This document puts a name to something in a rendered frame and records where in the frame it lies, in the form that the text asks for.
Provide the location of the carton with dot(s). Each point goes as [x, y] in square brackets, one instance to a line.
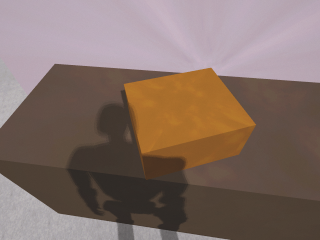
[185, 120]

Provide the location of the pedestal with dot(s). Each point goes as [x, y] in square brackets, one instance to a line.
[71, 144]

